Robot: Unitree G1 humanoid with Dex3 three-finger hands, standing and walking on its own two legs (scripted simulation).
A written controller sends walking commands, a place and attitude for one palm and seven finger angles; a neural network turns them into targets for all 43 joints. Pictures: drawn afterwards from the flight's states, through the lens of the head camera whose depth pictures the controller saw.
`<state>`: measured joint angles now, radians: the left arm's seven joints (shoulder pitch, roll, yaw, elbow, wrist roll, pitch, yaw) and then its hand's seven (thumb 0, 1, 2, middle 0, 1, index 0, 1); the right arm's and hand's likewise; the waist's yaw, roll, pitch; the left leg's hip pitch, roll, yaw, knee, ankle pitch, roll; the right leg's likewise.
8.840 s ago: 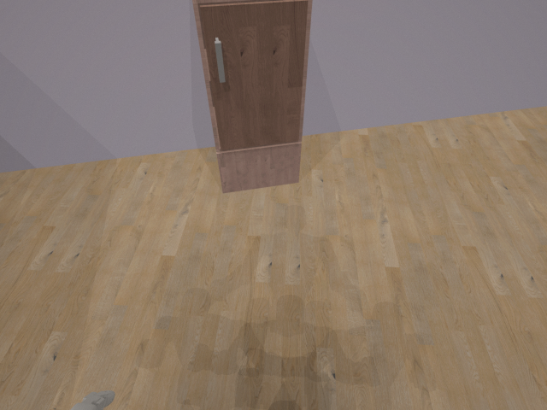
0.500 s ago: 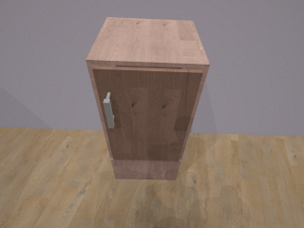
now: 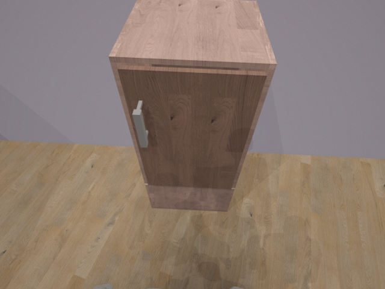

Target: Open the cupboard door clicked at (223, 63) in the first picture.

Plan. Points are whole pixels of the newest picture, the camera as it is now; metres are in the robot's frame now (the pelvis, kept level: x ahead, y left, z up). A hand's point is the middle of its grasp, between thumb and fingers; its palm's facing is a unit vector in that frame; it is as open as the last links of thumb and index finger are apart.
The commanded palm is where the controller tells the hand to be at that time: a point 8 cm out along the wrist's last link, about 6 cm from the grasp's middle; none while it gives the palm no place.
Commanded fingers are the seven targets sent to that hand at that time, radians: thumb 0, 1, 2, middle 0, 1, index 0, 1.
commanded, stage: come to a stop and stand still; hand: left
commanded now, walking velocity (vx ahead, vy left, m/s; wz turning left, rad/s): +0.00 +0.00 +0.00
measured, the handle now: (142, 124) +0.55 +0.19 -0.04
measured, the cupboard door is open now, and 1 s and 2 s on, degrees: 0 0 0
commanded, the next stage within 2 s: look again from close up in 0.86 s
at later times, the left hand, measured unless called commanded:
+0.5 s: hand out of the picture -0.07 +0.18 -0.16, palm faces +0.02 -0.98 -0.19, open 7.4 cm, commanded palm none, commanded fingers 0.00 0.90 0.90 -0.20 -0.30 -0.20 -0.30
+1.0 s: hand out of the picture -0.09 +0.18 -0.16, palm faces +0.01 -0.99 -0.16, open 7.4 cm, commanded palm none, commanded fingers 0.00 0.90 0.90 -0.20 -0.30 -0.20 -0.30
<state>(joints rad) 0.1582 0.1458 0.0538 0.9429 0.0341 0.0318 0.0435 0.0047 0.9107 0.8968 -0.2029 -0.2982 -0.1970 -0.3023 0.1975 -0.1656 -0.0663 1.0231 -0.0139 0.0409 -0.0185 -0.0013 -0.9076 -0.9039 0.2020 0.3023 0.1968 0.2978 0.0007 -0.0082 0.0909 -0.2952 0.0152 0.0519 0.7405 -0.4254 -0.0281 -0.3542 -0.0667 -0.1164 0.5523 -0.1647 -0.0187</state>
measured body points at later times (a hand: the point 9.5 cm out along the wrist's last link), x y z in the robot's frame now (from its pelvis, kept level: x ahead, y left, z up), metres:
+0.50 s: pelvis -0.05 +0.02 +0.01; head -0.05 +0.01 +0.46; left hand -0.07 +0.23 -0.15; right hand -0.05 -0.20 -0.15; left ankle -0.01 +0.11 -0.73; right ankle -0.06 -0.10 -0.73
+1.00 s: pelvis -0.05 +0.02 +0.01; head -0.04 +0.02 +0.46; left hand -0.09 +0.23 -0.15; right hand -0.09 -0.18 -0.15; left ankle +0.00 +0.11 -0.73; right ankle -0.06 -0.10 -0.73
